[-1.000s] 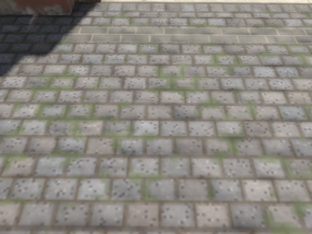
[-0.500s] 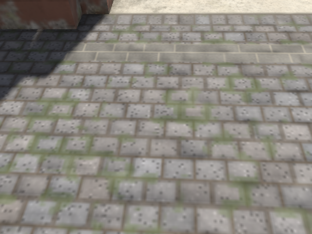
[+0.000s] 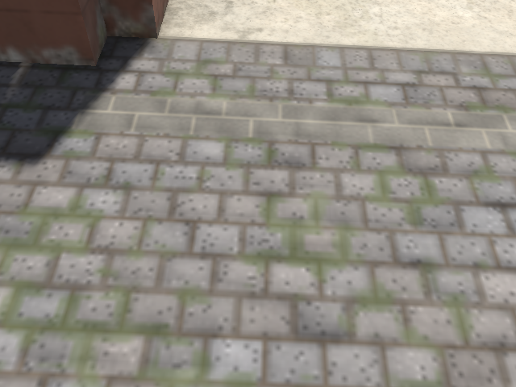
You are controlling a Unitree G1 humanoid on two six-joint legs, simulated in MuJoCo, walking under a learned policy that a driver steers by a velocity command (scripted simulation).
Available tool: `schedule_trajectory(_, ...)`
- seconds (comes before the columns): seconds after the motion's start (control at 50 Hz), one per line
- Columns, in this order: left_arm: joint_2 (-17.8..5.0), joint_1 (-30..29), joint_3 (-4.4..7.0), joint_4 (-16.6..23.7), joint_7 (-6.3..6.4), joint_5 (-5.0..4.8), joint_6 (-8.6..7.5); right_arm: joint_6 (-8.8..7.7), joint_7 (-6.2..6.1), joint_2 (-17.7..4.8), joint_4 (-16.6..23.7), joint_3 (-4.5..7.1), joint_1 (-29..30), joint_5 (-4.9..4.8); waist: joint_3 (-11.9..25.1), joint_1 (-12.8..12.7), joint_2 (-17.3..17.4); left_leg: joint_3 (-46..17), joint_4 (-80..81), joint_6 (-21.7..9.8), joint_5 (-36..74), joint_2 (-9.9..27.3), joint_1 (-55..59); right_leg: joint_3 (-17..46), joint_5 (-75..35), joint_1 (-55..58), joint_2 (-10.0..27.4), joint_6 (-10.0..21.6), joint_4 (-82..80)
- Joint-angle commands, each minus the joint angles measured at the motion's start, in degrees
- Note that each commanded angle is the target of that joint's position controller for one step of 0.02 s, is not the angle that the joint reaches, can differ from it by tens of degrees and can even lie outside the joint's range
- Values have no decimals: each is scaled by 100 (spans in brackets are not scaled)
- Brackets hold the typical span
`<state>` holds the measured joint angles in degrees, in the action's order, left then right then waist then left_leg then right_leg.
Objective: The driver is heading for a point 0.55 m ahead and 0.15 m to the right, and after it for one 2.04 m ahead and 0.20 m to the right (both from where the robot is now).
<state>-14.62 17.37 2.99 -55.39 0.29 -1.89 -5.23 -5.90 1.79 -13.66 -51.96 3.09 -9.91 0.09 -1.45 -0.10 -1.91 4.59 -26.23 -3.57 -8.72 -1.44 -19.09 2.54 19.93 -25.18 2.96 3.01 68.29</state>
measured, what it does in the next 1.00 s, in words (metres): walks ahead: right foot, then left foot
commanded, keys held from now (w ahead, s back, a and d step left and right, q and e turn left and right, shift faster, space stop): w+e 0.58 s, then q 0.42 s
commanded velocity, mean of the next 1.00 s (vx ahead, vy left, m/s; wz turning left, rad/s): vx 0.39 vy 0.00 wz -0.24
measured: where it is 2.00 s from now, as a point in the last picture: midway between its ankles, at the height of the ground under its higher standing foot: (318, 363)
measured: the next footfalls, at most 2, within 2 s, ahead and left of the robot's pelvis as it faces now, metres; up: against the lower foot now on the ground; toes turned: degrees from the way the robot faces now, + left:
right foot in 0.44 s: +0.38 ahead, -0.17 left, +0.00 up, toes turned -16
left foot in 0.90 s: +0.67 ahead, -0.07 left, +0.00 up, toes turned -17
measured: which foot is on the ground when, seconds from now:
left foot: down 0.00-0.42, up 0.44-0.88, down 0.90-1.00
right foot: up 0.00-0.42, down 0.44-0.90, up 0.92-1.00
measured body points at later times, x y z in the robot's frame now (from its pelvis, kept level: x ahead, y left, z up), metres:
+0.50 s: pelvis +0.27 -0.07 -0.02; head +0.31 -0.08 +0.43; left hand +0.50 +0.14 -0.12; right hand +0.24 -0.34 -0.16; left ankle +0.11 +0.09 -0.65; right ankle +0.34 -0.16 -0.74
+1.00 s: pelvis +0.50 -0.10 -0.01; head +0.54 -0.11 +0.44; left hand +0.69 +0.13 -0.13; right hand +0.57 -0.40 -0.12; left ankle +0.63 -0.05 -0.74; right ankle +0.37 -0.19 -0.66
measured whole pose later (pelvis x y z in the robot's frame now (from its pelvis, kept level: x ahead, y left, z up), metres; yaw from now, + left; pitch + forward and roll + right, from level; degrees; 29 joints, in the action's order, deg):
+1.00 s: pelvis +0.50 -0.10 -0.01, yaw -14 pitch +2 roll -1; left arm -15.6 9.2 3.1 -45.4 1.4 0.2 -1.6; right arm -3.8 1.7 -15.8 -45.1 3.2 -8.1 0.5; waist -2.5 0.6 -0.1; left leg -0.9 -29.9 -3.9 -4.8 -3.3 -27.6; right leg 2.5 31.0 -22.8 -5.2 -0.1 65.8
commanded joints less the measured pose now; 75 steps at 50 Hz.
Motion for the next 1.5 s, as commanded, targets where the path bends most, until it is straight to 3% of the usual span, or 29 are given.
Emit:
schedule_trajectory(0.02, -259, 347, 138, 214, 59, -5, 111, -126, 2, -407, 101, 78, -121, 78, 275, -75, 730, -1337, 1772, -781, 332, 1502, 719, 329, -571, -772, 534, 43, -51)
schedule_trajectory(0.2, -160, -941, 168, 718, -74, 83, 150, -104, -268, -741, -152, 137, -559, 78, -178, 165, 457, 82, 2037, -536, 1341, 1417, 1274, 164, -2682, -1568, 321, -79, -2246)
schedule_trajectory(0.32, -37, -1862, 71, 1302, -302, 75, 160, 126, -327, -900, -348, 201, -1103, -22, -482, 458, 363, 435, 1518, -489, 2173, 1834, 2605, -367, -1965, -2063, 226, 89, -3057)
schedule_trajectory(0.38, -252, -1589, 170, 1464, -396, 61, 184, 236, -378, -1124, -221, 269, -850, -65, -111, 115, 685, 724, 564, -316, 4666, 1848, 2702, -908, -1118, -1061, -226, 366, -3139)
schedule_trajectory(0.42, -721, -270, 424, 1222, -372, 34, 199, 300, -409, -1238, -113, 292, -601, -95, 640, -656, 744, 891, -1308, -99, 5459, 1624, 2220, -1039, -1206, 857, -685, 712, -3562)
schedule_trajectory(0.44, -1235, 656, 637, 1021, -245, 56, 240, 250, -404, -1170, 9, 254, -589, -63, 1169, -1045, 209, 892, -3037, 156, 3816, 1339, 880, 36, -1242, 2619, -166, 1045, -3890)
schedule_trajectory(0.46, -1782, 611, 698, 1032, -191, 37, 209, 59, -255, -163, 276, -39, -1167, 131, 1621, -311, -1244, 360, -5093, 474, -2053, 95, -1798, 3207, -923, 4605, 1346, 2117, -4224)
schedule_trajectory(0.48, -1389, 909, 572, 1116, -190, 118, 156, -236, -148, -588, 426, 15, -634, -119, 2308, -668, -766, -933, -5770, 365, -2460, -74, -2540, 4533, -552, 5043, 1705, 2365, -5057)
schedule_trajectory(0.5, -1043, 680, 485, 1104, -177, 156, 105, -372, -105, -833, 607, 87, -39, -307, 1530, -737, -497, -1044, -5609, 191, -1918, 268, -3011, 3603, -963, 4579, 1474, 1982, -5108)
schedule_trajectory(0.56, -517, -442, 297, 1426, -165, 144, 69, -287, -181, -883, 556, 181, -66, -62, 606, -3, 265, -983, -4251, 243, -1034, 827, -1916, 1953, -2318, 2211, 825, 1501, -5342)
schedule_trajectory(0.62, -670, -523, 291, 1469, -78, 184, 44, -52, -207, -684, 555, 178, -253, 20, 369, 220, 174, -719, -3495, 534, -723, 840, -1544, 1214, -3887, 1397, 698, 1452, -5479)
schedule_trajectory(0.7, -667, -240, 251, 1258, 38, 207, 80, -21, -191, -367, 633, 38, 268, 50, 337, -33, -163, -369, -1646, 528, 1010, 596, -1029, 68, -4925, 1095, 181, 938, -5359)
schedule_trajectory(0.8, -701, -211, 201, 1017, 64, 277, 88, -19, -61, -588, 744, 52, 653, -30, 411, -229, -268, -502, -710, 255, 1712, 416, -846, 58, -4245, 1812, 542, 725, -5139)
schedule_trajectory(0.88, -828, -604, 250, 1043, 189, 175, 249, -42, 67, -984, 741, 212, 68, 39, 544, 196, -259, -326, -204, -67, 861, 105, -539, 16, -4981, 2367, 615, 493, -3782)
schedule_trajectory(0.9, -820, -513, 245, 1101, 232, 203, 280, -50, 59, -1263, 666, 319, -389, 64, 863, 332, 79, -632, -26, -275, 2354, 258, 239, -198, -4562, 2139, 242, 214, -2779)
schedule_trajectory(0.92, -692, -300, 196, 1283, 233, 347, 261, -17, 18, -1609, 743, 387, -710, 120, 1406, 225, 994, -1989, -218, -877, 4598, 1212, 1558, -475, -2260, 956, -445, -177, -964)
schedule_trajectory(0.94, -298, 230, 61, 1299, 161, 350, 243, 56, 3, -1565, 786, 328, -783, 207, 2067, 25, 1974, -3864, 82, -1946, 5205, 2275, 2866, -101, 1899, -675, -1186, -439, 527)
schedule_trajectory(0.96, -667, 198, 109, 1202, 84, 239, 264, 136, -18, -1247, 934, 275, -593, 82, 2278, 143, 1235, -3915, 269, -1836, 3553, 2121, 2701, 535, 1736, -900, -803, -393, 1029)
schedule_trajectory(0.98, -760, -219, 146, 1291, 81, 128, 335, 221, -60, -1095, 1107, 249, -195, 4, 1667, 160, 795, -3437, 418, -1586, 2235, 1872, 2065, 461, 1316, -1223, -615, -404, 1072)
schedule_trajectory(1.02, -786, -636, 200, 1379, 190, 222, 501, 389, -144, -950, 1252, 185, 164, -68, 863, 47, 185, -2930, 870, -1167, 548, 1470, 643, 348, 750, -1051, -294, -442, 278)
schedule_trajectory(1.08, -514, -536, 154, 1439, 265, 242, 552, 527, -235, -1075, 1365, 252, 203, 66, 728, -86, 866, -2509, 1072, -960, 164, 913, -63, 112, 388, -401, -420, -528, -1029)
schedule_trajectory(1.3, -600, -443, 206, 1456, 169, 123, 320, 800, -404, -1170, 1704, 377, 163, -95, 846, -58, 1171, -3235, 717, -593, -690, 693, 169, 153, -530, 721, -590, -439, -3937)
schedule_trajectory(1.32, -709, -249, 257, 1401, 148, 134, 301, 827, -414, -1098, 1723, 359, 111, -126, 830, -144, 1097, -3127, 525, -420, -837, 490, -71, 187, -811, 1229, -405, -324, -4495)
schedule_trajectory(1.34, -1081, -63, 351, 1420, 168, 247, 308, 835, -411, -862, 1769, 292, -1, -120, 900, -114, 456, -2689, -307, -132, -1568, 129, -724, 971, -729, 1867, 597, 28, -4874)
schedule_trajectory(1.36, -1545, -227, 459, 1435, 173, 449, 372, 770, -374, -736, 2024, 282, 126, -159, 545, 99, -1396, -1312, -1617, 173, -2322, -804, -1865, 2401, -1488, 1783, 1672, 849, -5282)
schedule_trajectory(1.38, -1259, -552, 396, 1648, 176, 565, 344, 678, -332, -1178, 1951, 411, 18, -20, 580, 79, -1272, -1389, -3050, 407, -2480, -451, -1939, 2762, -2032, 1477, 2121, 1249, -5292)
schedule_trajectory(1.42, -805, -1120, 272, 1871, 226, 375, 334, 765, -318, -1259, 1602, 500, -389, -79, 527, 297, -472, -1293, -4002, 584, -1837, -326, -1822, 1536, -2347, 1421, 1424, 787, -4979)
schedule_trajectory(1.44, -738, -1152, 243, 1889, 237, 275, 340, 832, -339, -1135, 1549, 471, -458, -58, 468, 248, -417, -1239, -4376, 684, -1567, -286, -1950, 1215, -2414, 1526, 1256, 676, -4908)
schedule_trajectory(1.5, -762, -813, 218, 1828, 262, 286, 421, 877, -316, -791, 1741, 337, -134, -123, 342, 5, -554, -924, -4258, 875, -1253, -207, -1969, 610, -2798, 1642, 986, 794, -4921)
Keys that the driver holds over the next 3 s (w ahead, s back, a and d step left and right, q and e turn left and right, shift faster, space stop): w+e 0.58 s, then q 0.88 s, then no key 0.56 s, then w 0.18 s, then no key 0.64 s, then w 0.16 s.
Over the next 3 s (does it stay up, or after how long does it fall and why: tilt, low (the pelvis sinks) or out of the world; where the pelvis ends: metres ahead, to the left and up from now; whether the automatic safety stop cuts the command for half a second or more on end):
stays up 0.66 -0.13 -0.01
